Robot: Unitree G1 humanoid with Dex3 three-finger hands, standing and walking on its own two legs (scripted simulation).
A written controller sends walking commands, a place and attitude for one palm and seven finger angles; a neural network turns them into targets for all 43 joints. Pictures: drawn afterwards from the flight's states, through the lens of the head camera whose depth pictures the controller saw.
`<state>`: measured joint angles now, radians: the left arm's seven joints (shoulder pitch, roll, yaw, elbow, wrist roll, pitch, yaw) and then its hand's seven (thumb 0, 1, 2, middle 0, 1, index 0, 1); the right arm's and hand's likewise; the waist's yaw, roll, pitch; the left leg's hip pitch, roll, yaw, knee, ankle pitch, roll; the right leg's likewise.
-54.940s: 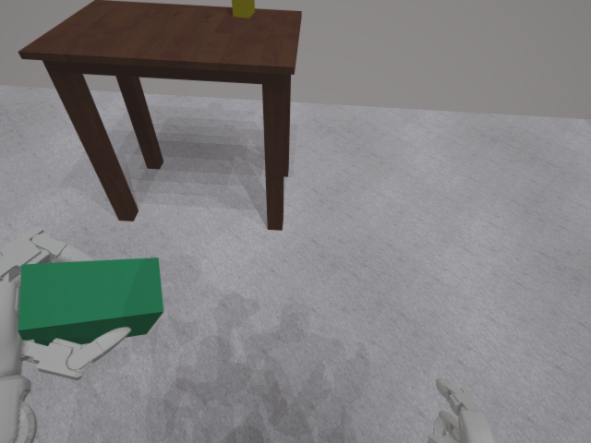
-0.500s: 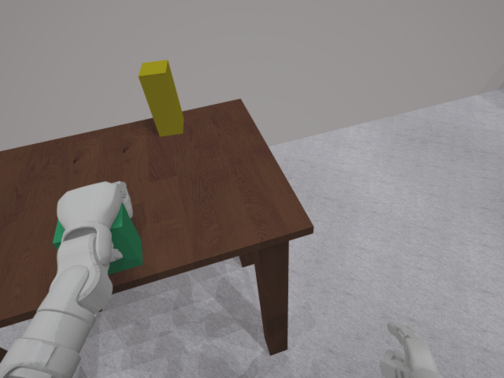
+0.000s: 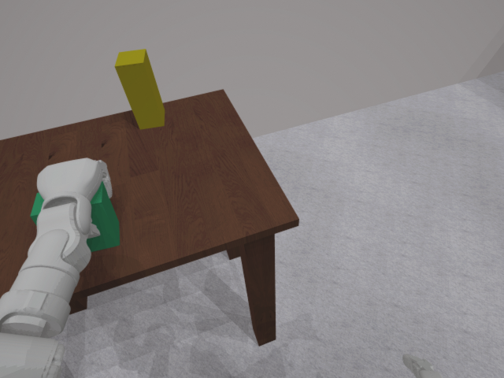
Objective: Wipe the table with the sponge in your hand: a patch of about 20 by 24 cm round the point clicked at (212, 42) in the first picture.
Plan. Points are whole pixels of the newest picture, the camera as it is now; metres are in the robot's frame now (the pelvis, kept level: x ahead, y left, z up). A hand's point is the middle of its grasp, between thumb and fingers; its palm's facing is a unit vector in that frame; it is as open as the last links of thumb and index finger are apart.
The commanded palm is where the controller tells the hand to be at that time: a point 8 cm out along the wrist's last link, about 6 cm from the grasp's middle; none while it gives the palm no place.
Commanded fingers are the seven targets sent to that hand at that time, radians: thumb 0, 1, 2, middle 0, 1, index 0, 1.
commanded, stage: wipe forward along the first lane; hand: left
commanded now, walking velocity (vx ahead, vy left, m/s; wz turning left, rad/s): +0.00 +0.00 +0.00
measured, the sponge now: (84, 227) +0.34 +0.34 +0.05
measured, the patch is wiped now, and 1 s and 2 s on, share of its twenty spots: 0.95 0.95 0.95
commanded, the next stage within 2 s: slide across to the middle lane in 0.96 s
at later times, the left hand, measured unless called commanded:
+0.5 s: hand (82, 183) +0.40 +0.35 +0.10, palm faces -0.11 +0.04 -0.99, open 9.6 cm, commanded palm +0.40 +0.35 +0.13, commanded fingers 0.00 0.10 1.30 -1.20 -1.60 -1.20 -1.60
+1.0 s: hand (79, 165) +0.45 +0.38 +0.10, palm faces -0.12 +0.06 -0.99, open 9.6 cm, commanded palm +0.44 +0.37 +0.13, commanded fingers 0.00 0.10 1.30 -1.20 -1.60 -1.20 -1.60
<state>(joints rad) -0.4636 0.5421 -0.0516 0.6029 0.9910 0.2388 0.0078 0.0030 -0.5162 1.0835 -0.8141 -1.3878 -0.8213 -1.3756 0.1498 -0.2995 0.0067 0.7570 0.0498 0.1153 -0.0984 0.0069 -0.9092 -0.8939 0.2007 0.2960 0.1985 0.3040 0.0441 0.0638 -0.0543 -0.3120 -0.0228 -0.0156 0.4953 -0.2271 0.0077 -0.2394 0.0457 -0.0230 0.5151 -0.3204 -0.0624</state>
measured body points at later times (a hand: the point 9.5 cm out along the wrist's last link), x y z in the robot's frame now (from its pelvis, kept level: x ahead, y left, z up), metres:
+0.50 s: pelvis +0.00 +0.00 -0.01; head +0.02 -0.02 +0.44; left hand +0.40 +0.34 +0.15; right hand +0.08 -0.27 -0.14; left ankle +0.02 +0.12 -0.74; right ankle -0.03 -0.08 -0.74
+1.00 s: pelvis +0.01 +0.03 -0.01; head +0.06 +0.03 +0.44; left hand +0.45 +0.37 +0.15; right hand +0.05 -0.25 -0.14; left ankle +0.02 +0.12 -0.74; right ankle -0.03 -0.08 -0.74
